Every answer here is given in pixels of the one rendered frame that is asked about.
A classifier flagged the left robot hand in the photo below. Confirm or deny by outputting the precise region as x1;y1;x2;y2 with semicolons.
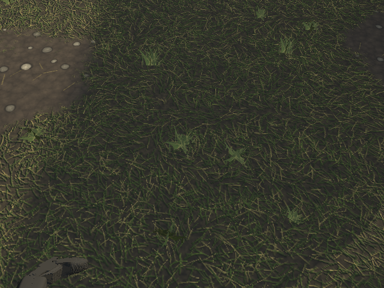
16;257;88;288

